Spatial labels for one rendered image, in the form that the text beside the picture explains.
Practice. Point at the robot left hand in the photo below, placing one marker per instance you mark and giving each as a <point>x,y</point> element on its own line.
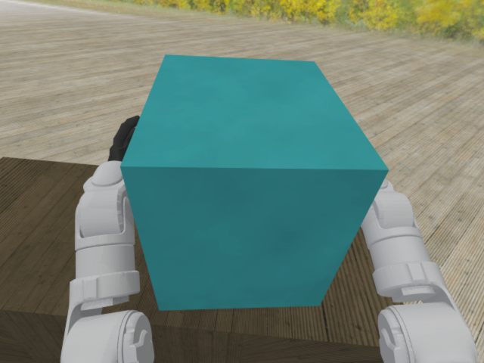
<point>122,139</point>

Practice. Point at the pedestal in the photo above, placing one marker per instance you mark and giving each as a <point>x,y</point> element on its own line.
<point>38,201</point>

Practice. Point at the robot left upper arm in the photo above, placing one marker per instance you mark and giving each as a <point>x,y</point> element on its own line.
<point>118,337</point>

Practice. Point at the left robot forearm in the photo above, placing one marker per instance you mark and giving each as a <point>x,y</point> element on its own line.
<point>104,245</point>

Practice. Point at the right robot forearm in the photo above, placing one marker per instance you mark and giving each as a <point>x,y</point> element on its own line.
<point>403,268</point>

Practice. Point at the robot right upper arm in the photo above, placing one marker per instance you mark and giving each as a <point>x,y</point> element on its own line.
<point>424,333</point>

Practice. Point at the carton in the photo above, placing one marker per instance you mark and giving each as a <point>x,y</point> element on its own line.
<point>248,181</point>

